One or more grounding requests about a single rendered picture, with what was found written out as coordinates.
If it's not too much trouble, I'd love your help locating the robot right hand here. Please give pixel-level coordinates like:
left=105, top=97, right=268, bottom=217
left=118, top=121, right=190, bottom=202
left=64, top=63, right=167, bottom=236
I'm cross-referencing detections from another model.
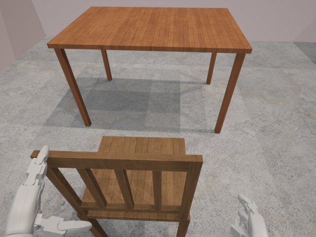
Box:
left=231, top=194, right=269, bottom=237

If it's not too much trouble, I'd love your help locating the robot left hand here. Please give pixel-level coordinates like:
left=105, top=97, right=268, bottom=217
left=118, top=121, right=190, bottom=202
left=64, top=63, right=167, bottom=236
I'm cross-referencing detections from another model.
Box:
left=4, top=145, right=92, bottom=237

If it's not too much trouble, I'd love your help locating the chair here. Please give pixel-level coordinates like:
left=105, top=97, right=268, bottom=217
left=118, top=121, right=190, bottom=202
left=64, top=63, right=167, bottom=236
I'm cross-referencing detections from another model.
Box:
left=30, top=136, right=203, bottom=237

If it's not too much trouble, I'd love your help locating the table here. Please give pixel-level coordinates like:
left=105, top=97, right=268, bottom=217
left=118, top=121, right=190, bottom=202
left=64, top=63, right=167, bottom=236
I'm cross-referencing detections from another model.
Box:
left=47, top=6, right=252, bottom=134

